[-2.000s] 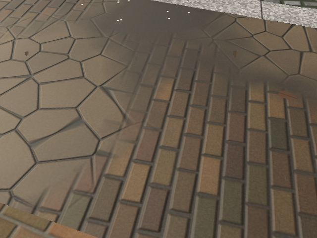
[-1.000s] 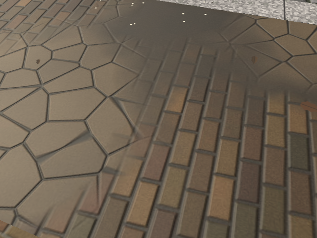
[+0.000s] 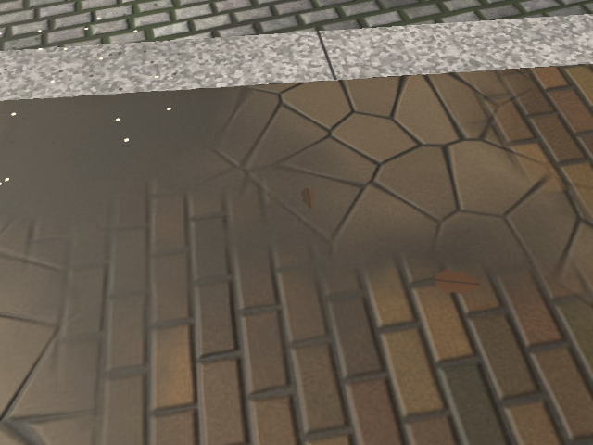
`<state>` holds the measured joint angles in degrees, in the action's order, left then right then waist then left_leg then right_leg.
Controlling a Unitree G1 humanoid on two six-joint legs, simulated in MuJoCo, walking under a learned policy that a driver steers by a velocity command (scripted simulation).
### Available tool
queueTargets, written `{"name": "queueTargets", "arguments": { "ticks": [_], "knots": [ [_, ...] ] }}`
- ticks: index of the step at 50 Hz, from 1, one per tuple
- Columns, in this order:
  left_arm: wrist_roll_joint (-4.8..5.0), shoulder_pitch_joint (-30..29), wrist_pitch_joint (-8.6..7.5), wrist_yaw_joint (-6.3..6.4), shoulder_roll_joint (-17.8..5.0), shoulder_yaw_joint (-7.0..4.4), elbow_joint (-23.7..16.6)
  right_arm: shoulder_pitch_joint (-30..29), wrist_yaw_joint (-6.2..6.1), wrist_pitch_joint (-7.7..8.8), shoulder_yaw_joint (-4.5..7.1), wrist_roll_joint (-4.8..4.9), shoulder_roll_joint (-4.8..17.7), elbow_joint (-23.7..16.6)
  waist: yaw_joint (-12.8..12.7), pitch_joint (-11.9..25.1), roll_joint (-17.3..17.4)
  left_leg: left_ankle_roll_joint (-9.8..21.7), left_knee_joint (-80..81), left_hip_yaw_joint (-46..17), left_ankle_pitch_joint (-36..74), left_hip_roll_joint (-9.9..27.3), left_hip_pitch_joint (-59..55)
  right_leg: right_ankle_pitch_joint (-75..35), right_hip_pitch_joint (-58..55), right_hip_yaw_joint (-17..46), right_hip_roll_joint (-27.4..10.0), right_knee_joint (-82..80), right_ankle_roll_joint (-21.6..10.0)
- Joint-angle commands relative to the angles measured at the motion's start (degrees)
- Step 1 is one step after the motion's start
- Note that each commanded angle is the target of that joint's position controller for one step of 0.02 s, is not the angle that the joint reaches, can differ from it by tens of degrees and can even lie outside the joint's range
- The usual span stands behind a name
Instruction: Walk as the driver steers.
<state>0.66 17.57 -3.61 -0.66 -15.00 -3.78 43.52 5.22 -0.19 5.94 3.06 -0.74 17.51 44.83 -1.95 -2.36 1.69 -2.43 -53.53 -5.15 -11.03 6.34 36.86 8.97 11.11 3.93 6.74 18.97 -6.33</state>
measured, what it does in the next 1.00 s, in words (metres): walks ahead, turning right: left foot, then right foot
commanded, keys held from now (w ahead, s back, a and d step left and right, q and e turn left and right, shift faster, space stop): w+e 0.46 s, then w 0.34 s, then w+q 0.20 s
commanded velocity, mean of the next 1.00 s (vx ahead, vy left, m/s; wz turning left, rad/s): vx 0.50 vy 0.00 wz -0.36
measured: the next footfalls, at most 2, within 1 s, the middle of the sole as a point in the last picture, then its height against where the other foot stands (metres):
left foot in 0.24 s outside the picture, level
right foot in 0.76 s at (422, 424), level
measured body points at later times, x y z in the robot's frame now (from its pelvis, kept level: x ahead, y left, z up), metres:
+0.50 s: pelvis +0.28 +0.05 +0.00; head +0.31 +0.04 +0.45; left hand +0.51 +0.26 -0.10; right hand +0.25 -0.24 -0.12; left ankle +0.29 +0.15 -0.75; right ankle +0.30 -0.13 -0.67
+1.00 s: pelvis +0.51 -0.10 +0.00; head +0.53 -0.12 +0.45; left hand +0.69 +0.13 -0.11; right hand +0.53 -0.40 -0.12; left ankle +0.63 +0.04 -0.66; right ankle +0.47 -0.18 -0.75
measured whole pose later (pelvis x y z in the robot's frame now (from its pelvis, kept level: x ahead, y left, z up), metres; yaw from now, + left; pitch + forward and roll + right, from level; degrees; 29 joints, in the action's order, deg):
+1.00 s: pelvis +0.51 -0.10 +0.00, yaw -19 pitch +1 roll -1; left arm -0.8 17.5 -5.1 -1.1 -14.9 -3.7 42.7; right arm 11.4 0.6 3.0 3.2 1.6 17.9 47.7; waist -1.2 -1.3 2.9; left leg -0.9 -60.7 -3.6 -12.3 6.4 37.1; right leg 10.1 8.1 -5.7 2.7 16.9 -3.6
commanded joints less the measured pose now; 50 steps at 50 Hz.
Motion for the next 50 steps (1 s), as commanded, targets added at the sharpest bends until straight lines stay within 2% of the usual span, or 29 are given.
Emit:
{"name": "queueTargets", "arguments": {
  "ticks": [1, 4, 7, 10, 11, 12, 13, 14, 15, 16, 17, 18, 20, 23, 28, 31, 33, 35, 36, 37, 38, 39, 40, 41, 42, 43, 44, 46, 50],
  "knots": [
    [0.44, -0.32, -0.52, 1.3, -10.16, -2.71, -4.12, -2.87, -0.1, 0.17, 0.42, -0.09, 2.4, -3.96, 0.3, 2.34, -4.76, -1.6, 12.4, 2.31, 10.97, -2.95, -3.17, -13.43, 2.38, 9.38, -11.45, -6.15, -7.9],
    [0.59, 2.29, -0.13, 1.46, -10.54, -2.82, -3.34, -7.82, 0.48, 0.68, 0.22, 0.75, 2.3, -5.97, -1.87, 2.1, -6.53, -1.11, 20.98, 2.61, 17.33, -5.38, -7.16, -7.78, 2.72, 11.13, -11.51, -5.19, -5.86],
    [0.86, 3.85, 0.33, 1.74, -9.78, -2.72, -2.7, -9.19, 1.17, 1.38, 0.81, 1.14, 4.36, -7.18, -1.82, 2.2, -7.25, 0.21, 25.36, 0.47, 14.78, -5.89, -7.7, -5.27, -2.47, 16.05, -13.65, -0.9, -5.16],
    [0.55, 2.45, 1.02, 2.15, -9.71, -2.81, -3.21, -4.69, 1.44, 2.33, 1.8, 1.23, 6.42, -6.39, 1.14, 3.14, -9.53, 2.76, 27.51, 0.82, 7.89, -6.24, -13.31, -8.49, -5.4, 20.05, -14.84, 4.64, -3.98],
    [0.43, 1.57, 1.13, 2.06, -8.35, -2.29, -3.77, 0.75, 1.13, 2.63, 2.6, 0.85, 7.67, -5.05, 3.98, 6.1, -9.2, 4.42, 29.65, 1.5, 8.49, -5.89, -21.56, -11.54, -4.25, 18.86, -12.21, 9.94, -2.48],
    [-0.24, 1.07, 0.98, 1.73, -5.37, -1.07, -4.91, 8.75, 0.68, 2.81, 3.41, -0.12, 10.24, -4.27, 7.63, 13.64, -5.5, 7.86, 27.86, -4.86, 6.66, 1.6, -35.93, -7.5, 1.62, 15.16, -8.89, 23.48, -0.48],
    [0.89, 8.79, 0.45, 1.68, -1.45, 0.1, -6.25, 15.78, 0.44, 2.08, 4.73, -0.9, 15.1, -2.9, 5.56, 22.02, 10.92, 17.07, 30.41, -28.71, -2.4, 15.14, -57.52, 15.51, 22.06, 7.22, -0.18, 43.1, 4.05],
    [1.71, 10.64, 0.22, 1.81, -5.71, -0.16, -5.85, 15.9, 0.9, 1.63, 4.03, 0.76, 11.4, -2.46, 5.35, 21.49, 14.9, 18.63, 35.01, -41.35, -15.48, 18.87, -58.63, 25.34, 31.93, 7.16, -3.42, 52.96, 4.82],
    [1.75, 5.52, 0.52, 1.81, -10.21, -1.34, -5.63, 12.96, 0.73, 1.24, 2.84, 1.12, 6.76, -3.63, 6.75, 13.2, 7.77, 15.87, 36.37, -33.3, -18.38, 16.36, -51.48, 20.3, 34.75, 7.28, -6.26, 56.28, 5.26],
    [1.09, 1.4, 0.88, 1.89, -10.64, -1.57, -6.43, 10.06, 0.57, 0.68, 2.28, 0.72, 5.3, -4.12, 6.35, 8.11, 3.31, 13.69, 36.92, -24.62, -12.84, 13.85, -43.99, 15.82, 33.61, 4.85, -8.43, 55.84, 5.58],
    [0.42, -1.12, 0.93, 1.75, -9.87, -1.67, -7.29, 8.02, 0.56, 0.38, 1.85, 0.42, 4.2, -3.77, 5.36, 4.04, 2.21, 13.06, 38.51, -18.67, -6.26, 11.39, -37.35, 12.83, 32.28, 4.3, -10.03, 53.12, 5.73],
    [0.44, -1.33, 1.14, 1.44, -8.89, -1.8, -7.63, 7.11, 0.45, 0.43, 1.47, 0.03, 3.34, -3.47, 4.01, 2.71, 3.39, 12.32, 39.96, -14.06, -2.01, 9.56, -33.47, 10.83, 29.93, 4.17, -11.7, 50.99, 5.57],
    [1.07, -0.57, 1.77, 1.0, -6.23, -1.35, -7.99, 7.0, 0.49, 0.8, 1.66, 0.26, 3.5, -2.64, 3.1, 2.01, 4.74, 12.6, 42.69, -7.92, 2.43, 8.04, -30.1, 9.31, 27.73, 2.51, -12.89, 48.57, 5.67],
    [0.71, -3.23, 2.25, 0.88, -4.8, -0.93, -9.99, 7.65, 0.51, 1.26, 2.5, 0.55, 5.78, -1.39, 3.01, 1.24, 3.04, 14.16, 44.81, -2.34, 9.53, 8.99, -30.36, 5.11, 30.51, 2.11, -13.87, 43.4, 6.51],
    [0.37, -10.05, 0.93, -0.3, -2.62, 0.26, -11.37, 9.73, 0.76, 0.54, 2.5, 1.08, 7.21, 0.74, 5.08, 0.18, 1.47, 13.04, 45.3, 6.33, 15.59, 6.41, -31.54, -7.69, 26.97, -0.69, -12.2, 25.99, 5.87],
    [0.56, -16.03, 0.3, -1.36, -2.26, 0.72, -13.27, 13.35, 0.81, -0.3, 2.64, 2.01, 8.72, 2.58, 7.04, -1.51, 1.3, 12.7, 44.86, 7.26, 15.3, 7.59, -34.47, -8.53, 25.38, -3.67, -11.0, 18.69, 5.13],
    [0.67, -18.14, 0.13, -1.85, -3.04, 0.57, -14.52, 15.04, 0.84, -1.09, 2.77, 2.52, 9.57, 3.84, 6.86, -2.19, 2.1, 12.28, 43.38, 6.8, 18.37, 9.46, -38.36, -4.75, 25.38, -4.45, -10.29, 15.67, 3.88],
    [0.35, -16.65, 0.06, -2.05, -4.74, -0.15, -14.72, 14.94, 0.62, -1.86, 2.96, 2.89, 10.77, 4.53, 4.49, -0.6, 3.68, 11.24, 38.6, 7.61, 30.56, 10.21, -41.17, -0.13, 20.74, -6.03, -8.29, 13.0, 1.92],
    [0.02, -11.66, 0.07, -1.92, -6.33, -1.09, -13.44, 14.23, 0.42, -2.22, 2.96, 3.05, 11.28, 4.73, 0.97, 2.78, 4.13, 10.13, 32.19, 9.38, 39.81, 9.21, -40.84, -0.96, 12.67, -7.49, -6.4, 10.6, 0.55],
    [-0.12, -3.06, 0.24, -1.49, -8.91, -2.59, -10.62, 14.3, 0.15, -2.4, 2.48, 2.92, 10.43, 4.81, -3.36, 8.05, 3.3, 8.51, 22.14, 11.8, 43.29, 6.92, -36.86, -4.41, -0.67, -8.34, -4.79, 8.57, -1.12],
    [-0.44, 6.89, 0.76, -0.52, -13.07, -4.04, -8.57, 14.06, -0.05, -2.04, 1.23, 1.42, 7.81, 3.31, -7.28, 15.43, -1.58, 6.16, 5.66, 12.85, 27.37, 4.46, -23.59, -7.91, -18.97, 2.28, -13.32, 11.42, -4.24],
    [-0.52, 7.78, 0.75, -0.25, -18.63, -4.57, -8.08, 20.37, 0.82, -0.76, -1.29, 0.44, 0.39, 1.47, -2.08, 22.91, -16.7, 2.79, -14.81, 9.84, -18.72, -5.96, -1.16, 0.0, -35.85, 31.56, -28.65, 6.0, -14.37],
    [-0.38, 8.96, 0.45, -0.41, -13.08, -3.27, -8.37, 16.33, 1.25, 0.44, 0.12, 2.08, 6.18, 2.53, -5.37, 25.0, -10.41, 3.35, -21.6, 0.62, -22.81, -4.96, 4.34, 3.9, -34.94, 37.11, -29.22, 1.05, -14.24],
    [-0.66, 5.47, 0.02, -0.48, -10.98, -2.36, -8.05, 11.22, 1.47, 0.86, 0.81, 3.85, 8.13, 0.5, -4.86, 15.52, -9.13, 4.0, -22.43, 1.06, -18.44, -2.48, 8.27, -0.58, -27.83, 26.72, -27.36, 0.26, -11.54],
    [-0.53, 1.87, -0.27, -0.52, -9.25, -1.84, -7.93, 9.36, 1.2, 0.83, 0.58, 3.58, 7.21, 0.37, -2.84, 10.86, -5.87, 4.04, -19.14, 1.71, -13.35, -0.06, 6.72, -5.55, -19.87, 19.2, -24.66, -0.7, -9.63],
    [-0.66, -1.14, -0.54, -0.71, -7.3, -1.31, -7.89, 8.89, 1.05, 0.39, 0.78, 2.59, 6.83, 0.72, -0.99, 7.47, -5.22, 3.56, -15.81, 1.75, -10.22, 1.34, 4.39, -9.02, -13.22, 14.04, -22.6, -2.62, -8.49],
    [-1.07, -2.96, -0.97, -0.77, -6.06, -0.99, -7.85, 10.61, 1.1, -0.48, 0.95, 2.46, 6.29, 1.36, 1.05, 6.3, -6.27, 3.18, -14.31, 0.93, -7.69, 2.46, 0.47, -10.17, -8.42, 10.55, -21.32, -4.94, -7.78],
    [-1.15, -4.11, -2.15, -0.76, -6.0, -1.26, -6.75, 12.83, 0.96, -2.15, 0.66, 2.59, 3.76, 2.25, 2.92, 4.98, -6.01, 2.2, -12.67, 0.58, -5.06, 2.31, -2.64, -10.67, -3.39, 6.45, -21.14, -8.92, -7.99],
    [-1.79, -3.25, -3.15, 0.13, -6.96, -1.8, -4.07, 8.29, 0.63, -3.18, 0.76, 2.17, 2.68, 0.6, 2.54, 0.84, -4.88, 0.87, -4.31, -1.82, 5.08, 1.46, 2.72, -12.28, -2.82, -1.52, -20.63, -12.15, -6.73]
  ]
}}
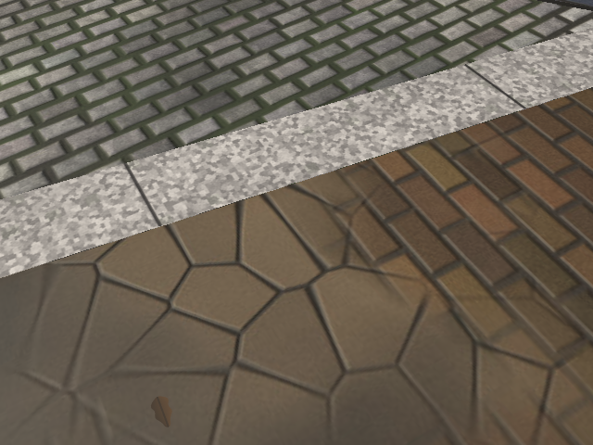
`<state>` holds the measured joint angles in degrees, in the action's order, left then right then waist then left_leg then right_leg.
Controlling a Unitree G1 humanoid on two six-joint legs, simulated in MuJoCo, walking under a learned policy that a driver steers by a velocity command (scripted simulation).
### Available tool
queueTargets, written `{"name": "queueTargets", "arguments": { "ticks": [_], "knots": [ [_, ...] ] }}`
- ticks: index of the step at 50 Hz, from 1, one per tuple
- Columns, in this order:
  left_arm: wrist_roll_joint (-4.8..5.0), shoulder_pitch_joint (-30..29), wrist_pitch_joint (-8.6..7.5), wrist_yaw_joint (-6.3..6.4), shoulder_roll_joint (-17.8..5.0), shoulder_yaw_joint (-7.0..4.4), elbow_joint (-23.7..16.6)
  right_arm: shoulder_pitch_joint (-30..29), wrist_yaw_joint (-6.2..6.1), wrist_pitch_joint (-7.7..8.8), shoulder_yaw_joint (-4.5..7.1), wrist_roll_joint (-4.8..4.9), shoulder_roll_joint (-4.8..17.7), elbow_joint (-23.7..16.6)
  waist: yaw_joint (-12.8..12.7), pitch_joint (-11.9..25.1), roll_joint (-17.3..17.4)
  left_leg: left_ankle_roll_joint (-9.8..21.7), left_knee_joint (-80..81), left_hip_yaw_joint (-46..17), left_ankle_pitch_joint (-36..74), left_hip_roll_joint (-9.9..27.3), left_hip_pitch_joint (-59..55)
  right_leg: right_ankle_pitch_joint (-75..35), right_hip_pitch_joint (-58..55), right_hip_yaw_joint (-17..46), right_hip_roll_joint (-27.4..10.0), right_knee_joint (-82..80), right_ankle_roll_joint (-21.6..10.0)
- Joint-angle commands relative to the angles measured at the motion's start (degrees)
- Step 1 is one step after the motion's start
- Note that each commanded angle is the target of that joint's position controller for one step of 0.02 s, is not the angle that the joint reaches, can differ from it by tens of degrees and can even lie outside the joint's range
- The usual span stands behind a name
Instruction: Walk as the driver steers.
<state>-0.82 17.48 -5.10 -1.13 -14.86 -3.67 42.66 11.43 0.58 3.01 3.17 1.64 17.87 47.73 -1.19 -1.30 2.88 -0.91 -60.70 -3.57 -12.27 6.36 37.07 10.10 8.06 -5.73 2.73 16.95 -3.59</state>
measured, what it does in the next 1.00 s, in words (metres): walks ahead, turning left: left foot, then right foot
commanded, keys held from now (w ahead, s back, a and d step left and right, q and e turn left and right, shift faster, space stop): w+q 1.00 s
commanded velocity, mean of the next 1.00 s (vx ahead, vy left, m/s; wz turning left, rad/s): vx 0.50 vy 0.00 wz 0.52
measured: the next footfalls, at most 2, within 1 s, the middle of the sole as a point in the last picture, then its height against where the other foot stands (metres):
left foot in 0.30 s outside the picture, level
right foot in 0.78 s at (301, 379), level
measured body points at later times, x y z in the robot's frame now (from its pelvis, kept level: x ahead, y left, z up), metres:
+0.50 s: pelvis +0.28 +0.09 +0.00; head +0.31 +0.11 +0.44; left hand +0.36 +0.39 -0.10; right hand +0.44 -0.16 -0.11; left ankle +0.28 +0.16 -0.75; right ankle +0.35 -0.08 -0.67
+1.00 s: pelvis +0.55 +0.13 +0.00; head +0.58 +0.14 +0.45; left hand +0.47 +0.41 -0.11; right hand +0.83 -0.02 -0.10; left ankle +0.49 +0.27 -0.66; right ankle +0.61 +0.04 -0.75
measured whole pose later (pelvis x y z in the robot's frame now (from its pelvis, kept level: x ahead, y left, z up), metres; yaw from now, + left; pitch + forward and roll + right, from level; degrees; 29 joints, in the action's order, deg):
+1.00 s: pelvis +0.55 +0.13 +0.00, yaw +35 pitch +1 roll -2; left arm -0.4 15.9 -5.9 -0.4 -15.0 -3.7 44.2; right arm 13.9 0.0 0.6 4.5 1.5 18.3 37.9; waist -2.1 -1.4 3.2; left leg -0.2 -64.0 -3.7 -16.9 3.6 34.9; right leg 11.4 10.3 -5.1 1.5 20.3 -1.9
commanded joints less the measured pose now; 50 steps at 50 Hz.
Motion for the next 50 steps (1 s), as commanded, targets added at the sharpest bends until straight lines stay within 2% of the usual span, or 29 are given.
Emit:
{"name": "queueTargets", "arguments": {
  "ticks": [1, 5, 10, 12, 13, 14, 15, 16, 17, 18, 19, 20, 21, 23, 25, 29, 33, 36, 37, 38, 39, 40, 41, 42, 43, 44, 45, 47, 50],
  "knots": [
    [-0.26, -3.16, -1.66, 0.81, -7.26, -1.93, -2.8, 0.98, 0.11, -0.11, 0.61, -0.29, 2.09, -2.61, 1.52, -0.6, -6.04, -0.55, 6.43, -3.17, 9.93, 1.08, 2.58, -13.44, -0.27, 5.95, -15.97, -10.34, -8.65],
    [0.26, -1.51, -1.35, 1.49, -8.93, -2.37, -0.98, -6.21, 1.44, 0.38, -0.18, -0.63, 0.49, -5.03, -1.37, -2.93, -5.17, 0.47, 18.6, 0.98, 18.37, -0.12, 0.96, -13.52, -2.43, 0.18, -15.97, -11.09, -6.7],
    [1.6, 1.29, 0.66, 2.01, -10.66, -3.23, 1.66, -11.64, 3.1, 0.34, -0.12, -0.57, 1.15, -9.32, -2.61, -4.14, -5.45, 3.73, 24.64, 4.47, 9.97, -1.56, 3.91, -21.64, -13.23, -2.5, -19.21, -5.32, -4.91],
    [1.72, 0.07, 1.62, 2.54, -12.32, -3.66, 1.47, -9.06, 3.45, 0.09, 0.75, -0.5, 2.73, -10.0, -0.28, -0.93, -7.49, 5.91, 24.66, 8.06, 3.89, -4.95, -2.12, -40.32, -15.03, -4.16, -19.2, 2.09, -3.4],
    [1.74, -0.6, 2.21, 2.85, -12.92, -3.76, 1.27, -4.13, 3.37, -0.1, 1.74, -0.41, 4.39, -9.25, 2.63, 2.4, -8.15, 7.29, 24.75, 9.76, 1.76, -7.45, -8.91, -48.83, -14.54, -5.14, -18.44, 9.68, -2.42],
    [1.91, -1.36, 2.61, 3.13, -12.6, -3.46, 0.96, 4.57, 2.85, -0.17, 3.46, -0.24, 7.24, -7.21, 7.45, 7.09, -6.99, 9.35, 27.96, 10.16, 4.36, -10.17, -21.52, -49.4, -10.17, -6.82, -16.11, 21.58, -0.52],
    [0.9, -0.06, 2.17, 3.38, -10.57, -2.49, -0.1, 13.25, 1.63, -0.71, 5.45, -0.14, 12.52, -5.66, 10.61, 12.77, -0.34, 12.95, 29.35, -2.13, 6.36, -3.46, -38.94, -31.85, 3.59, -7.04, -13.44, 39.3, 2.27],
    [-0.63, 6.06, 0.37, 2.19, -1.94, 0.23, -2.87, 11.86, 1.43, -0.28, 6.03, 0.08, 17.68, -6.25, 3.27, 18.38, 13.28, 24.57, 35.24, -35.55, -3.14, 10.59, -57.62, 22.43, 29.29, 0.09, -0.69, 58.71, 5.95],
    [1.61, -0.53, -1.91, 1.26, -6.84, -0.31, -3.15, 13.79, 1.58, 0.26, 4.68, -0.3, 12.73, -7.5, 8.25, 23.25, 6.12, 24.71, 42.66, -43.88, -8.55, 12.37, -60.77, 23.95, 35.73, 11.75, -0.98, 63.59, 4.59],
    [3.5, -5.65, -3.02, 0.8, -9.12, -0.89, -4.78, 11.75, 1.52, 0.78, 3.95, -0.69, 9.88, -7.28, 8.69, 14.95, 3.7, 21.87, 43.56, -35.4, -5.06, 10.93, -55.45, 18.71, 39.88, 11.73, -3.66, 62.27, 3.2],
    [2.71, -6.79, -3.59, 1.12, -8.57, -0.61, -4.93, 8.15, 1.38, 0.99, 3.51, -0.41, 8.42, -7.9, 6.26, 10.07, -1.28, 19.89, 43.35, -28.71, 0.21, 8.51, -47.01, 13.77, 38.09, 11.33, -6.28, 57.33, 2.57],
    [1.08, -7.21, -3.54, 1.56, -8.94, -1.01, -4.51, 4.34, 1.21, 0.89, 2.93, -0.5, 6.45, -8.78, 3.95, 6.51, -2.62, 18.63, 43.93, -23.36, 6.76, 6.41, -38.82, 11.25, 34.35, 10.93, -7.89, 52.32, 2.96],
    [0.54, -6.11, -2.93, 1.58, -9.33, -1.42, -4.45, 2.35, 0.92, 0.88, 2.42, -1.29, 5.34, -9.93, 1.91, 5.59, -1.38, 18.39, 45.16, -20.56, 11.78, 5.07, -33.47, 9.51, 30.06, 11.31, -8.93, 50.14, 3.35],
    [0.1, -4.7, -1.59, 1.55, -8.11, -1.37, -4.5, 1.49, 0.51, 0.94, 2.55, -1.28, 5.71, -10.58, 0.32, 4.61, -0.86, 18.79, 46.92, -17.45, 17.29, 3.75, -28.17, 8.32, 27.21, 10.32, -9.02, 45.73, 4.91],
    [-0.19, -6.64, -0.75, 1.73, -6.59, -0.87, -5.25, 2.52, -0.2, 1.04, 2.97, -1.04, 7.26, -10.25, 0.43, 3.08, -1.1, 18.37, 47.79, -13.84, 20.36, 2.26, -24.3, 4.22, 26.95, 9.01, -8.31, 39.61, 6.63],
    [0.09, -15.26, -0.94, 1.28, -4.39, 0.21, -7.21, 5.35, -1.26, 0.36, 3.31, -0.34, 8.12, -9.31, 3.81, 1.68, 1.19, 14.34, 46.72, -9.92, 14.45, -1.97, -21.43, -11.58, 22.97, 8.18, -4.93, 21.6, 7.75],
    [1.21, -20.21, -1.78, 0.24, -6.05, -0.2, -8.71, 9.01, -1.55, -0.43, 3.35, 0.07, 8.03, -8.09, 5.68, 1.52, 2.39, 13.02, 43.3, -15.1, 8.37, -0.17, -25.16, -13.79, 20.17, 9.48, -2.7, 13.23, 7.04],
    [1.41, -17.92, -2.59, -0.18, -8.19, -1.22, -8.42, 8.51, -1.78, -0.87, 3.48, -0.16, 7.82, -8.29, 3.64, 1.84, 4.36, 11.64, 38.26, -20.31, 8.22, 1.65, -29.34, -7.41, 16.97, 10.41, -2.59, 10.48, 4.72],
    [1.37, -14.21, -2.88, -0.03, -8.77, -1.74, -7.42, 7.48, -1.75, -1.0, 3.3, -0.2, 7.13, -8.69, 1.41, 2.88, 4.81, 10.68, 35.47, -20.46, 9.74, 0.66, -29.03, -7.22, 12.02, 9.48, -2.41, 8.34, 3.43],
    [0.74, -8.61, -3.18, 0.34, -10.4, -2.59, -6.34, 7.0, -1.58, -0.87, 2.6, -0.47, 5.11, -9.31, -1.42, 6.89, 3.93, 8.89, 28.45, -18.46, 11.75, -2.19, -26.94, -7.24, 2.34, 10.47, -4.58, 7.73, 1.34],
    [-0.09, -0.11, -3.18, 0.89, -13.58, -3.41, -5.73, 7.45, -1.39, -0.67, 1.32, -1.46, 1.78, -10.53, -4.64, 14.97, -2.65, 6.68, 12.57, -13.4, 3.01, -6.02, -19.9, -3.82, -12.3, 20.08, -14.5, 8.62, -2.25],
    [-0.62, 3.98, -2.38, 0.56, -17.81, -4.4, -3.51, 15.87, -1.34, -0.08, 0.34, 0.32, -1.11, -12.27, -0.59, 20.38, -22.29, 3.08, -5.31, -6.55, -22.46, -13.22, 0.8, 7.94, -28.46, 47.46, -26.83, 3.28, -12.11],
    [0.81, 2.74, -2.11, 0.32, -12.28, -3.36, -4.25, 15.27, -1.55, -0.09, 1.35, 1.01, 5.28, -10.52, -2.02, 16.38, -16.36, 2.23, -12.76, -7.73, -20.48, -8.07, 7.93, 20.95, -26.07, 51.44, -27.27, 0.66, -11.5],
    [0.94, 0.47, -1.73, 0.63, -8.68, -2.34, -4.81, 8.72, -1.5, -0.44, 2.27, 0.5, 8.35, -11.14, -3.77, 9.27, -10.67, 1.87, -14.31, -6.57, -14.86, -6.15, 9.24, 19.55, -19.44, 41.38, -24.35, 0.01, -8.71],
    [0.4, -2.21, -1.33, 0.7, -7.79, -1.8, -4.94, 5.6, -1.56, -0.72, 2.34, -0.21, 7.8, -11.81, -2.89, 5.46, -7.02, 1.52, -13.25, -4.89, -10.76, -4.3, 7.35, 11.83, -12.67, 33.68, -21.71, -0.77, -7.11],
    [0.23, -3.79, -1.09, 0.76, -6.65, -1.4, -4.43, 3.68, -1.35, -0.73, 2.49, -0.74, 7.07, -12.59, -2.0, 2.49, -6.87, 1.32, -10.7, -4.77, -8.14, -2.88, 6.31, 5.56, -7.84, 28.44, -19.55, -1.94, -6.68],
    [-0.06, -4.49, -1.15, 0.9, -5.99, -1.07, -4.08, 3.88, -0.93, -0.94, 2.53, -0.39, 5.99, -12.84, -0.77, 1.54, -8.25, 1.38, -9.01, -4.43, -6.55, -1.51, 3.83, 1.68, -4.61, 23.83, -17.82, -3.33, -5.91],
    [0.35, -4.46, -1.57, 0.89, -6.03, -1.21, -3.09, 4.33, -0.53, -1.54, 2.13, 0.16, 3.54, -13.17, -0.06, 1.08, -9.46, 1.1, -6.52, -2.84, -5.42, -0.65, 2.48, -2.48, -2.28, 18.45, -16.87, -5.69, -6.41],
    [0.5, -3.89, -1.83, 0.99, -8.38, -2.01, -1.42, 1.41, -0.37, -1.97, 1.63, -0.33, 2.12, -14.7, -0.07, 0.06, -7.58, 0.05, -0.74, -2.36, -1.36, 0.23, 5.2, -8.89, -2.64, 13.24, -18.0, -7.77, -7.84]
  ]
}}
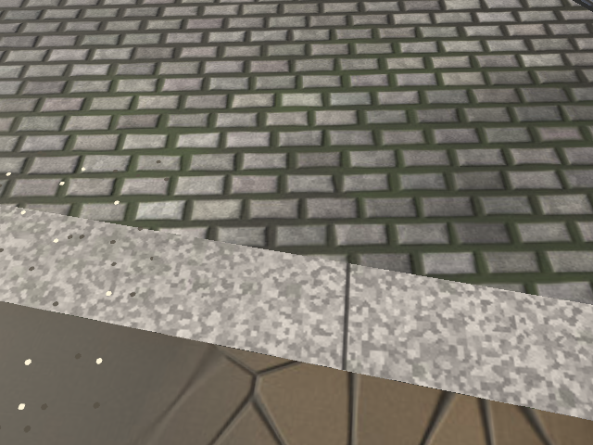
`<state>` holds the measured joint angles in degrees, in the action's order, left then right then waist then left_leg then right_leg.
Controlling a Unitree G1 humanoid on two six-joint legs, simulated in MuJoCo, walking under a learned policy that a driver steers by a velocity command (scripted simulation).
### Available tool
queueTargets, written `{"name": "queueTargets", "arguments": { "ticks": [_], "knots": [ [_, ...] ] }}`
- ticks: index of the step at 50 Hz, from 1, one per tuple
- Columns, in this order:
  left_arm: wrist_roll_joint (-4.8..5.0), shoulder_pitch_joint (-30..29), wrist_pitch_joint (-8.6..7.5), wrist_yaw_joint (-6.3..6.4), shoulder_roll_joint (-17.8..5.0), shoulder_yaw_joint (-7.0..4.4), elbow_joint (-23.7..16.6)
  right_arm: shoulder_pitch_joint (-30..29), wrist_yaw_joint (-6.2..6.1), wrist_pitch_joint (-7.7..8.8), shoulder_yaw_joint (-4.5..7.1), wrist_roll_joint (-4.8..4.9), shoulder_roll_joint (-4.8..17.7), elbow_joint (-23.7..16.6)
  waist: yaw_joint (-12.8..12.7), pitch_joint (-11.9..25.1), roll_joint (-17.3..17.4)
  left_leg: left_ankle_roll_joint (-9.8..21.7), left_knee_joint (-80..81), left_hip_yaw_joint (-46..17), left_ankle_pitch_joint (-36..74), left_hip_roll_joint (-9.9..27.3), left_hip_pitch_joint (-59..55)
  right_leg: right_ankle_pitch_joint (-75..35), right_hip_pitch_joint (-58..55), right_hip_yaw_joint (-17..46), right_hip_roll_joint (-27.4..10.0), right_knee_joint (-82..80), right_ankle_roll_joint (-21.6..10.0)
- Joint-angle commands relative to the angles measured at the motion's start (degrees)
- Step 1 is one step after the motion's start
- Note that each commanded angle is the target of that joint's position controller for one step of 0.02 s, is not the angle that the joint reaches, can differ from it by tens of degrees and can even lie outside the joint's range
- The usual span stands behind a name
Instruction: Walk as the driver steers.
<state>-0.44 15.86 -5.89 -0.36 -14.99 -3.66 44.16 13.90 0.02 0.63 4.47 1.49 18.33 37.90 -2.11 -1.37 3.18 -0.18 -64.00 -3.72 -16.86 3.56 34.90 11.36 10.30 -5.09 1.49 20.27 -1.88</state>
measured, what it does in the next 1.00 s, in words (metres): walks ahead: left foot, then right foot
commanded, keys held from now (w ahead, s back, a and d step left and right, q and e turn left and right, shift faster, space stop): w+q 0.12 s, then w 0.32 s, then w+e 0.56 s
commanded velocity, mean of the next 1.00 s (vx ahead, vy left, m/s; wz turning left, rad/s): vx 0.50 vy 0.00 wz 0.00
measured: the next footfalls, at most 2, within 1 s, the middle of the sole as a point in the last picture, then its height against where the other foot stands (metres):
left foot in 0.28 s outside the picture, level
right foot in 0.84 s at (341, 375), level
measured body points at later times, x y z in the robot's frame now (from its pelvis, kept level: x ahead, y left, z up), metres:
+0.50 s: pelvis +0.27 +0.08 +0.00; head +0.30 +0.10 +0.45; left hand +0.34 +0.38 -0.12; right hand +0.42 -0.17 -0.10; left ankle +0.27 +0.16 -0.74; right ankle +0.31 -0.08 -0.66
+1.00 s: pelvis +0.56 +0.04 -0.01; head +0.60 +0.04 +0.44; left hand +0.69 +0.32 -0.11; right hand +0.68 -0.23 -0.11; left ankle +0.52 +0.20 -0.66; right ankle +0.60 -0.03 -0.74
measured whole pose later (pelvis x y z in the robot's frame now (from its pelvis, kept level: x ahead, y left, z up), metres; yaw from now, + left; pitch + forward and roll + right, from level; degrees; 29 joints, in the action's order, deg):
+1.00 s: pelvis +0.56 +0.04 -0.01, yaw -5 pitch +2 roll +0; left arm 0.5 14.3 -3.2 -1.7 -16.8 -3.6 41.7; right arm 11.9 0.1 6.1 2.5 -0.1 16.7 41.7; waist -1.1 -2.7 0.9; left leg -0.2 -66.0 -3.0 -21.1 2.6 27.4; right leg 9.1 19.0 1.2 6.1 26.5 -5.2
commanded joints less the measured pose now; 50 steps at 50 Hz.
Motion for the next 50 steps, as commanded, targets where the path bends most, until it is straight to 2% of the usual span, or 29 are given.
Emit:
{"name": "queueTargets", "arguments": {
  "ticks": [1, 6, 10, 12, 13, 14, 15, 16, 17, 18, 19, 20, 21, 23, 26, 31, 36, 38, 39, 40, 41, 42, 43, 44, 45, 46, 47, 48, 50],
  "knots": [
    [0.06, -2.19, -0.92, 0.27, -8.8, -2.19, -2.49, -1.86, 0.36, 0.45, 0.23, -0.22, 1.52, -5.06, 0.7, 0.19, -7.5, -0.89, 4.91, -2.02, 5.73, 3.18, 7.82, -12.13, -5.67, 10.67, -16.78, -11.25, -9.53],
    [0.53, -0.76, 0.08, 0.68, -10.69, -2.46, -0.43, -9.71, 2.05, 1.37, -0.56, -0.17, 0.15, -6.63, -2.12, -1.64, -6.42, 0.19, 20.3, 2.35, 17.93, 2.02, 4.24, -16.16, -7.7, 1.01, -15.17, -11.05, -7.16],
    [1.87, 3.19, 1.18, 0.24, -12.31, -2.76, 2.24, -14.32, 2.97, 1.7, -0.78, -0.07, -0.03, -8.91, -2.65, -3.47, -6.35, 2.92, 27.57, 4.54, 12.65, -0.17, 1.65, -21.62, -12.5, -0.31, -17.6, -9.44, -6.84],
    [2.46, 2.91, 1.74, 0.38, -14.08, -3.14, 2.87, -12.1, 3.02, 1.69, 0.17, -0.61, 1.95, -8.97, 0.18, -1.27, -8.11, 5.25, 29.78, 6.87, 7.24, -3.24, -4.43, -38.98, -14.97, -1.74, -18.2, -3.46, -6.08],
    [2.61, 2.33, 2.1, 0.56, -14.67, -3.15, 3.16, -6.64, 2.85, 1.57, 1.26, -0.87, 3.83, -7.67, 4.01, 2.21, -8.45, 6.76, 32.16, 8.11, 7.55, -5.28, -12.6, -47.14, -14.62, -3.35, -17.37, 3.96, -5.04],
    [2.45, 2.39, 2.29, 0.85, -13.64, -2.57, 3.31, 2.35, 2.27, 1.38, 2.84, -0.78, 6.52, -4.92, 8.67, 7.13, -7.47, 8.45, 35.01, 8.46, 11.87, -7.05, -26.71, -47.7, -9.4, -5.4, -15.32, 14.71, -3.4],
    [0.59, 2.8, 1.92, 1.01, -10.42, -1.1, 1.91, 11.81, 1.14, 0.82, 4.28, -0.84, 11.16, -2.98, 11.94, 14.09, -0.85, 11.53, 32.53, -4.73, 16.03, 2.58, -45.41, -26.41, 5.45, -5.95, -12.66, 32.72, -1.05],
    [-0.1, 9.33, 0.69, 0.11, -3.82, 1.18, 0.25, 10.01, 1.08, 1.24, 4.18, -0.79, 15.48, -3.16, 4.97, 21.67, 11.92, 21.56, 39.34, -35.54, 6.02, 16.83, -58.75, 22.39, 25.59, 0.24, -2.04, 51.31, 1.86],
    [2.03, 3.79, -0.46, -0.48, -9.75, -0.17, 1.04, 11.06, 1.45, 1.81, 2.79, -0.78, 9.99, -3.63, 9.34, 23.19, 4.28, 20.88, 43.99, -38.31, 2.12, 17.56, -57.46, 22.62, 30.21, 9.52, -3.33, 56.72, 1.38],
    [3.56, -1.69, -0.96, -0.69, -10.98, -0.61, -1.21, 8.43, 1.66, 2.39, 2.06, -1.02, 8.24, -2.81, 9.04, 13.86, 3.57, 18.49, 44.95, -28.54, 6.72, 15.3, -50.53, 17.97, 34.15, 8.59, -5.42, 56.52, 0.8],
    [2.82, -3.17, -1.21, -0.3, -10.0, -0.32, -1.32, 4.89, 1.68, 2.73, 1.57, -0.79, 6.9, -2.55, 6.73, 8.99, 0.18, 16.55, 45.55, -21.59, 12.43, 12.64, -42.43, 12.79, 32.86, 8.13, -7.88, 52.46, 0.59],
    [1.6, -3.4, -1.06, -0.02, -9.87, -0.54, -0.95, 1.83, 1.74, 2.93, 1.08, -1.12, 5.21, -2.62, 4.74, 6.02, -0.13, 15.58, 46.93, -16.89, 17.41, 10.63, -35.72, 9.66, 30.2, 7.95, -9.3, 48.88, 0.98],
    [1.39, -1.56, -0.43, -0.11, -9.61, -0.64, -0.33, 0.13, 1.72, 3.21, 0.56, -1.67, 3.75, -2.91, 2.68, 5.35, 0.62, 15.2, 48.88, -14.14, 19.83, 9.21, -31.36, 7.25, 26.49, 8.56, -10.36, 47.31, 1.24],
    [1.41, 1.02, 0.94, -0.2, -7.51, -0.33, 0.85, -0.73, 1.59, 4.05, 0.62, -1.59, 3.65, -2.22, 0.91, 5.13, 0.64, 15.97, 52.29, -11.0, 21.5, 9.08, -27.59, 4.92, 23.88, 8.24, -10.69, 44.7, 2.39],
    [1.23, -2.47, 2.27, 0.06, -6.13, 0.04, 0.11, 0.2, 1.01, 5.07, 0.97, -1.96, 4.76, -0.02, 1.33, 1.47, -0.23, 15.33, 55.62, -4.98, 22.5, 8.85, -25.62, -2.42, 27.73, 8.75, -10.96, 38.37, 3.95],
    [1.65, -10.05, 1.74, -1.01, -4.67, 0.64, -1.77, 1.99, 0.22, 5.26, 1.04, -2.19, 5.77, 2.54, 4.59, -1.7, -0.34, 11.43, 57.71, 4.23, 19.5, 7.2, -27.02, -18.13, 26.9, 7.95, -7.93, 21.91, 3.05],
    [1.6, -15.91, 1.53, -2.71, -4.42, 0.96, -5.21, 5.2, -0.23, 4.12, 1.58, -1.27, 6.74, 5.75, 6.76, -3.66, -1.03, 9.97, 54.85, 7.15, 23.09, 10.77, -37.71, -15.22, 30.32, 6.38, -6.36, 14.29, 0.43],
    [1.44, -15.79, 1.53, -3.46, -5.03, 0.69, -6.36, 4.66, -0.67, 3.19, 1.9, -0.94, 7.59, 6.14, 5.76, -2.84, -0.09, 8.72, 50.53, 8.33, 33.36, 11.75, -41.37, -9.19, 29.38, 4.3, -4.9, 13.3, -1.29],
    [1.35, -14.23, 1.67, -3.63, -5.94, 0.24, -6.58, 3.89, -1.02, 2.72, 2.14, -0.91, 8.48, 5.93, 4.51, -1.06, 1.08, 7.87, 46.58, 9.29, 43.79, 11.62, -42.29, -5.85, 26.21, 2.38, -3.14, 13.5, -2.35],
    [1.28, -10.54, 1.92, -3.58, -7.4, -0.59, -6.17, 3.33, -1.45, 2.17, 2.33, -0.94, 9.27, 5.69, 2.37, 1.98, 2.22, 6.88, 40.38, 10.35, 54.0, 11.13, -42.59, -3.04, 20.74, 0.42, -0.89, 13.95, -3.54],
    [1.31, -2.8, 2.08, -3.28, -9.72, -2.01, -4.49, 2.41, -1.91, 1.57, 2.18, -0.91, 9.23, 5.34, -2.05, 6.28, 1.5, 5.17, 29.51, 12.46, 58.33, 9.26, -39.69, -4.43, 10.04, -0.71, 1.72, 11.71, -5.29],
    [1.48, 6.55, 2.41, -2.44, -13.92, -3.84, -2.71, 3.31, -2.44, 1.69, 1.46, -1.47, 7.95, 4.42, -6.03, 12.02, -2.59, 2.86, 13.74, 12.94, 46.82, 6.96, -28.01, -7.09, -7.16, 7.45, -1.97, 10.95, -8.43],
    [2.05, 8.83, 2.4, -2.0, -19.89, -5.15, -2.69, 9.99, -1.27, 3.27, -1.15, -3.09, 0.19, 1.85, -1.04, 18.52, -17.85, -1.49, -8.65, 10.49, -1.6, -4.65, -1.06, 1.78, -29.43, 38.8, -17.11, 7.88, -19.88],
    [2.04, 9.99, 2.08, -1.94, -15.35, -3.77, -3.71, 5.44, -0.28, 5.49, -1.04, -1.8, 3.08, 2.04, -4.5, 24.86, -13.79, -0.96, -16.41, -1.69, -15.76, -7.34, 7.12, 7.77, -34.91, 53.47, -20.28, -1.13, -21.9],
    [1.45, 8.1, 1.88, -1.69, -12.64, -2.97, -3.76, 0.25, 0.53, 6.93, -0.27, 0.48, 6.05, 0.24, -5.52, 17.23, -11.05, 0.49, -16.44, -3.37, -11.71, -3.81, 11.99, 6.46, -30.5, 45.08, -18.85, -2.35, -18.76],
    [1.44, 4.87, 1.76, -1.46, -11.5, -2.65, -4.46, -2.35, 0.49, 7.7, -0.69, 0.38, 5.56, -0.65, -3.81, 11.91, -5.9, 1.3, -11.88, -2.64, -7.22, -1.26, 11.15, 2.72, -22.38, 38.52, -16.56, -2.45, -16.85],
    [1.35, 1.2, 1.83, -1.35, -10.02, -2.17, -5.24, -3.65, 0.13, 7.86, -0.43, -1.07, 5.63, -0.74, -1.44, 7.25, -2.9, 1.04, -6.21, -2.02, -4.86, 0.47, 8.44, -3.71, -13.64, 33.6, -14.7, -3.32, -15.8],
    [0.68, -1.03, 1.78, -1.09, -8.68, -1.63, -6.2, -3.03, -0.07, 7.34, 0.05, -1.78, 6.17, -0.74, 0.7, 5.97, -4.13, 0.67, -3.16, -2.28, -3.31, 1.75, 3.9, -9.26, -7.69, 30.47, -13.24, -4.55, -15.53],
    [0.7, -2.76, 1.9, -0.73, -8.73, -1.65, -7.2, -0.97, -0.11, 6.0, 0.08, -2.22, 5.14, -0.63, 2.81, 4.48, -5.41, -0.88, 1.5, -1.47, -2.6, 2.04, 0.56, -14.01, -1.58, 27.45, -11.61, -6.5, -15.96]
  ]
}}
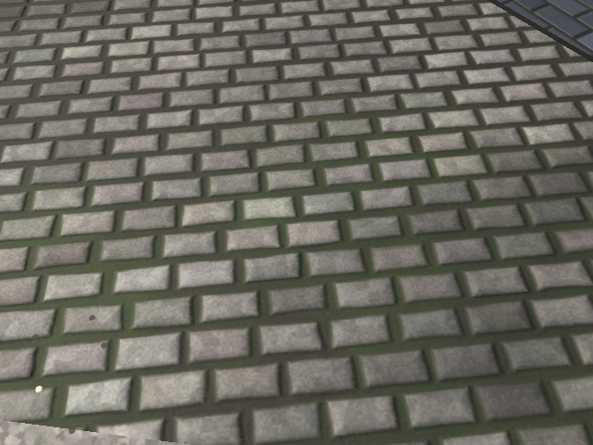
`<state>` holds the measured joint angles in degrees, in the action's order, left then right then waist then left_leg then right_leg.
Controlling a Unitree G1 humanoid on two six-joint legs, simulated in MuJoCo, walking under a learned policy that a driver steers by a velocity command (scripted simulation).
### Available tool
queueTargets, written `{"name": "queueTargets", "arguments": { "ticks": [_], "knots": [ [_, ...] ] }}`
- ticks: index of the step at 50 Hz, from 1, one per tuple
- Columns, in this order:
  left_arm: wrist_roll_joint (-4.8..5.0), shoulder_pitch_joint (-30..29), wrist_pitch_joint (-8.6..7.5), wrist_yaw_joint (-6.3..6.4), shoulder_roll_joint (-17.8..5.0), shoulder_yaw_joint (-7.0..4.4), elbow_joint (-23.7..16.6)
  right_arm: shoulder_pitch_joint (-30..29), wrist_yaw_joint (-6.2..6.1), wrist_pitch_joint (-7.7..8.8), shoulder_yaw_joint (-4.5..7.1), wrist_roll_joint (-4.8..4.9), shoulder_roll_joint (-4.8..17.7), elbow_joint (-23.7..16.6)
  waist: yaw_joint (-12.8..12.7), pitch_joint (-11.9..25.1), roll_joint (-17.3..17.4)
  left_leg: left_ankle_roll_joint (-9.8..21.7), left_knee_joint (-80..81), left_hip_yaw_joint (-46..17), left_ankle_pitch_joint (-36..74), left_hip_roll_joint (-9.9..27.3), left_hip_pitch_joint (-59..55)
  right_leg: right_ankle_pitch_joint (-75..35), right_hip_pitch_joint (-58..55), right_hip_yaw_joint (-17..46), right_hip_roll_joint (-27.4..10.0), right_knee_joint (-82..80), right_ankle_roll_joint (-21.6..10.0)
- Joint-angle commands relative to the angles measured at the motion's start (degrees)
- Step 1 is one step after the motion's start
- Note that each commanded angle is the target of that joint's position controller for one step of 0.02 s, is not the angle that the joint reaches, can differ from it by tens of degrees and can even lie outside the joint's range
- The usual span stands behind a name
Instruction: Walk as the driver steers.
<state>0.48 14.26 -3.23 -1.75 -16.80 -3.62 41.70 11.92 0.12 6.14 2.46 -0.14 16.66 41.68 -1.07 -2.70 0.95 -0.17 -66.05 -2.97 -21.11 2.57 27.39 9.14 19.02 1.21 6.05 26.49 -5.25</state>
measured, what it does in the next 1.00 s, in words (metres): walks ahead, turning right: left foot, then right foot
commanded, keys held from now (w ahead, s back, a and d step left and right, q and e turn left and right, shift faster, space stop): w+e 0.78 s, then w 0.08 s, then w+q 0.14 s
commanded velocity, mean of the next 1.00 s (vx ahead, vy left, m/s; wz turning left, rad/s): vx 0.50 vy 0.00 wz -0.51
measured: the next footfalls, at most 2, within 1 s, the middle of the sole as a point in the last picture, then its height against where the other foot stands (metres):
left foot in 0.30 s outside the picture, level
right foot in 0.82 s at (419, 408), level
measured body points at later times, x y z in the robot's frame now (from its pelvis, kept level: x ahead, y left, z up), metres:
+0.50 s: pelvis +0.28 +0.04 +0.00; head +0.30 +0.05 +0.45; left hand +0.48 +0.28 -0.10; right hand +0.31 -0.25 -0.09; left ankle +0.32 +0.14 -0.74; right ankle +0.22 -0.09 -0.65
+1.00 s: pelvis +0.51 -0.12 +0.00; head +0.53 -0.15 +0.45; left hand +0.76 +0.04 -0.09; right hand +0.45 -0.42 -0.12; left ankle +0.57 +0.04 -0.65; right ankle +0.50 -0.20 -0.74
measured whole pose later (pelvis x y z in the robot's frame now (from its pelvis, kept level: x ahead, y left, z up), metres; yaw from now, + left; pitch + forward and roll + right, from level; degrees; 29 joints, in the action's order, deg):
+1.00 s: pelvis +0.51 -0.12 +0.00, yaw -31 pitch +1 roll +0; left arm -0.1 13.4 -3.1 -1.9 -15.3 -3.2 38.6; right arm 12.6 0.6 4.6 2.9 1.6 18.0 45.8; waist 0.2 -3.3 1.8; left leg 0.0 -67.0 -1.4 -18.4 6.7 29.7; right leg 10.2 16.3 -2.5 4.3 25.5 -5.2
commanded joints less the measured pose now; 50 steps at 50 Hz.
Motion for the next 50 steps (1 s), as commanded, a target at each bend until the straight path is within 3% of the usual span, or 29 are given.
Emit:
{"name": "queueTargets", "arguments": {
  "ticks": [1, 3, 6, 10, 12, 14, 15, 16, 17, 18, 19, 20, 21, 23, 28, 32, 36, 38, 39, 40, 41, 42, 43, 44, 45, 46, 47, 48, 50],
  "knots": [
    [-0.07, -1.03, -0.83, 0.94, -7.51, -1.86, -4.71, 1.07, -0.32, -0.06, 1.87, -0.73, 6.02, -4.39, 2.07, 5.12, -3.16, -1.82, 6.23, -1.34, 2.66, 2.89, 7.38, -13.97, -7.63, 19.2, -15.58, -13.23, -12.59],
    [0.22, -0.05, -0.77, 1.67, -9.2, -2.39, -4.36, -2.15, -0.52, -0.6, 1.23, -0.96, 4.48, -5.38, 1.35, 3.62, -3.21, -3.46, 13.91, -0.14, 8.86, 2.02, 6.76, -15.08, -4.09, 15.71, -13.71, -13.88, -11.6],
    [0.76, 2.02, -0.18, 2.37, -9.63, -2.63, -3.59, -8.59, -0.19, -0.32, 0.53, -0.67, 2.94, -6.6, -1.39, 3.03, -4.75, -4.21, 27.46, 0.32, 21.82, -0.62, 2.31, -9.64, -1.74, 12.83, -10.36, -12.87, -8.3],
    [1.22, 5.76, 0.71, 2.67, -9.38, -2.69, -2.3, -13.3, 0.63, 0.49, 1.08, 0.5, 4.61, -7.9, -3.15, 3.19, -5.9, -3.67, 35.82, -1.27, 24.34, -2.72, -0.56, -3.32, -5.85, 17.97, -11.96, -9.12, -6.74],
    [1.04, 5.8, 1.01, 2.81, -9.13, -2.74, -2.31, -12.5, 0.95, 1.0, 1.8, 0.68, 6.12, -7.84, -2.12, 3.34, -6.99, -2.28, 37.86, -2.23, 20.46, -2.75, -2.0, -2.13, -9.12, 21.71, -13.33, -5.74, -5.81],
    [0.8, 4.34, 1.27, 2.77, -8.06, -2.53, -2.87, -6.85, 0.78, 1.54, 2.76, 0.68, 7.33, -6.37, 1.36, 4.68, -8.1, 0.14, 40.83, -1.1, 18.1, -2.71, -9.66, -3.6, -9.08, 22.83, -12.27, -0.7, -4.06],
    [0.47, 4.14, 1.09, 2.57, -5.59, -1.66, -3.45, -1.12, 0.38, 1.83, 3.59, -0.08, 9.12, -5.52, 4.22, 9.21, -6.74, 2.6, 40.75, -3.44, 17.02, 0.86, -19.91, -4.12, -6.37, 20.34, -9.48, 7.55, -2.2],
    [-0.67, 5.69, 0.89, 2.48, -1.87, -0.34, -4.44, 7.25, -0.13, 1.71, 4.39, -0.61, 12.35, -4.83, 6.66, 17.2, 1.69, 5.96, 40.52, -14.35, 13.54, 11.38, -34.32, 8.7, 1.12, 14.11, -4.82, 24.21, 0.22],
    [1.53, 12.69, 0.31, 2.41, -1.08, 0.16, -6.5, 10.26, 0.46, 0.82, 5.29, -0.89, 16.0, -2.56, 2.71, 20.59, 21.59, 14.72, 47.26, -42.05, -2.67, 21.89, -46.31, 26.51, 20.79, 8.56, -0.19, 40.17, 2.8],
    [2.0, 11.19, 0.44, 2.65, -7.34, -1.01, -4.45, 7.72, 0.65, 0.66, 4.08, 0.16, 9.95, -3.98, 4.28, 14.78, 12.15, 13.33, 49.52, -41.69, -13.16, 20.84, -42.33, 22.58, 26.21, 10.1, -4.88, 46.55, 3.77],
    [1.46, 5.17, 0.78, 2.57, -9.6, -1.76, -5.18, 5.69, 0.34, 0.31, 3.26, 0.29, 7.09, -4.25, 5.64, 8.58, 6.83, 10.93, 49.61, -31.58, -9.55, 18.31, -36.16, 17.16, 27.14, 8.5, -6.5, 47.7, 4.16],
    [0.9, 2.74, 1.04, 2.59, -8.67, -1.75, -5.58, 3.37, 0.31, 0.05, 2.77, -0.25, 6.26, -4.41, 4.71, 5.68, 3.03, 9.87, 50.39, -24.49, -1.19, 15.81, -30.23, 13.26, 25.06, 7.23, -8.3, 46.72, 4.61],
    [0.49, 1.08, 1.05, 2.37, -7.94, -1.9, -6.29, 1.94, 0.21, -0.13, 2.43, -0.43, 5.11, -3.83, 3.93, 3.21, 3.04, 9.78, 51.47, -19.46, 5.03, 13.81, -26.31, 10.73, 24.27, 7.17, -9.73, 44.18, 4.86],
    [1.21, 1.66, 1.5, 1.74, -5.78, -1.74, -6.68, 1.31, 0.0, 0.17, 2.2, -0.56, 4.32, -3.0, 2.55, 2.45, 5.8, 9.39, 53.97, -12.17, 11.0, 11.57, -22.28, 8.49, 20.96, 5.84, -11.58, 41.57, 5.09],
    [0.78, -2.53, 2.06, 1.27, -3.13, -0.93, -8.73, 2.23, -0.16, 0.38, 3.24, -0.3, 7.23, -0.34, 2.72, 1.39, 3.24, 11.28, 56.82, -2.46, 22.39, 12.51, -23.3, 1.22, 24.39, 4.46, -12.75, 32.28, 6.63],
    [0.79, -8.57, 1.29, -0.1, -1.92, -0.25, -9.9, 2.83, -0.49, -0.41, 3.44, 0.07, 8.71, 1.22, 4.82, 0.01, 2.55, 9.39, 56.82, 5.79, 26.01, 10.92, -24.37, -9.49, 21.01, 0.9, -11.88, 19.2, 5.82],
    [1.03, -13.83, 1.21, -1.42, -2.03, -0.18, -12.23, 5.53, -0.53, -1.49, 3.98, 1.13, 10.63, 3.22, 5.91, -1.79, 2.58, 7.98, 55.17, 9.39, 30.15, 12.8, -29.31, -7.72, 19.28, -2.33, -10.55, 11.74, 3.52],
    [0.78, -12.95, 1.43, -1.74, -3.6, -0.95, -12.82, 5.24, -0.72, -2.17, 4.46, 1.68, 12.14, 3.45, 4.06, -0.43, 3.78, 6.85, 50.04, 11.58, 45.07, 13.3, -31.87, -2.24, 15.06, -4.89, -7.96, 9.98, 1.26],
    [0.55, -10.37, 1.7, -1.69, -4.91, -1.68, -12.5, 5.07, -0.97, -2.54, 4.79, 1.97, 13.15, 3.4, 2.13, 1.71, 4.92, 6.27, 44.9, 12.67, 55.16, 13.2, -32.62, 0.79, 10.64, -6.55, -5.83, 9.83, -0.08],
    [0.45, -4.08, 1.89, -1.47, -6.67, -2.82, -11.07, 4.97, -1.14, -2.94, 4.81, 2.23, 13.44, 3.5, -1.78, 5.3, 4.51, 5.5, 36.05, 13.76, 60.98, 12.41, -31.04, 0.75, 1.56, -7.39, -3.49, 7.49, -1.92],
    [0.64, 5.62, 2.2, -0.6, -9.46, -4.56, -8.42, 5.3, -1.31, -2.94, 4.11, 2.04, 11.98, 3.56, -6.83, 10.11, 2.55, 3.78, 23.67, 14.82, 56.69, 10.51, -23.42, -3.2, -14.0, -5.82, -2.34, 4.31, -4.17],
    [0.79, 11.64, 2.6, 0.71, -14.58, -5.69, -6.92, 7.73, -0.99, -2.41, 2.12, -0.45, 6.29, 1.87, -6.52, 15.55, -9.14, 1.18, 3.78, 15.11, 20.69, 5.69, -3.62, -3.49, -33.52, 13.94, -15.07, 4.21, -9.17],
    [0.91, 9.49, 1.65, 0.44, -16.35, -5.11, -8.62, 10.14, -0.2, -0.69, 0.56, -0.28, 3.74, 0.12, -2.67, 25.12, -15.98, -0.58, -11.78, 4.31, -12.92, -3.94, 11.09, 6.19, -42.95, 44.66, -26.86, -5.72, -18.87],
    [0.39, 9.37, 0.99, -0.02, -10.78, -3.55, -8.09, 4.98, 0.62, 0.41, 2.07, 2.19, 9.41, 0.45, -6.06, 22.42, -7.62, 0.16, -14.08, -1.92, -9.42, -0.34, 16.18, 8.3, -40.17, 39.51, -26.31, -8.6, -15.65],
    [0.06, 7.04, 0.45, -0.07, -9.31, -2.92, -7.62, 1.37, 0.89, 0.9, 1.85, 3.41, 9.24, -0.76, -5.2, 14.16, -6.76, 1.21, -11.71, -0.64, -5.42, 1.88, 17.36, 4.76, -31.89, 30.27, -24.5, -8.76, -13.28],
    [0.01, 3.2, 0.05, -0.09, -7.8, -2.35, -7.23, 0.43, 0.47, 0.86, 1.66, 2.6, 8.22, -0.2, -2.61, 9.38, -2.31, 1.3, -6.97, -0.29, -1.04, 4.68, 15.13, -0.87, -23.22, 23.31, -21.99, -9.29, -11.01],
    [-0.43, 0.41, -0.41, -0.06, -5.62, -1.63, -7.22, 0.98, 0.25, 0.27, 1.98, 1.64, 8.44, 0.58, -0.7, 7.12, -3.23, 1.05, -3.43, -0.66, 1.73, 6.28, 11.81, -6.4, -17.32, 18.38, -20.06, -10.51, -9.92],
    [-0.93, -0.95, -0.83, 0.02, -4.99, -1.34, -7.18, 3.23, 0.42, -0.61, 2.02, 1.64, 8.12, 1.53, 0.97, 6.44, -4.7, 0.73, -2.48, -1.13, 3.96, 7.1, 8.27, -8.45, -13.23, 15.53, -19.12, -12.41, -9.52],
    [-0.96, -1.38, -1.98, 0.1, -5.18, -1.45, -5.88, 5.43, 0.32, -2.18, 1.81, 1.59, 6.28, 2.9, 2.21, 5.57, -4.41, -0.36, -0.36, -0.88, 6.68, 7.12, 6.38, -11.77, -9.61, 10.99, -18.71, -15.6, -9.79]
  ]
}}
Velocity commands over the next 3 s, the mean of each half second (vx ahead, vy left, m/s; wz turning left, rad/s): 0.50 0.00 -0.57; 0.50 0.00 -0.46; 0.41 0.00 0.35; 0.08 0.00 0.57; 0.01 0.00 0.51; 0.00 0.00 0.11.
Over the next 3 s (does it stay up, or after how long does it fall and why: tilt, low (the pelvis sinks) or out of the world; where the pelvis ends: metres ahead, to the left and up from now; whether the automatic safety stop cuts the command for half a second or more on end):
stays up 0.87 -0.26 0.00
